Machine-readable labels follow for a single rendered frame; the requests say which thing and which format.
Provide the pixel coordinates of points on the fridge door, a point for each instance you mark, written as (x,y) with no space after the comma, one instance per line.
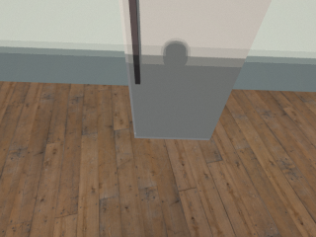
(190,55)

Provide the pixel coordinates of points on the handle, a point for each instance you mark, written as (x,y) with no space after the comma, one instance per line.
(134,39)

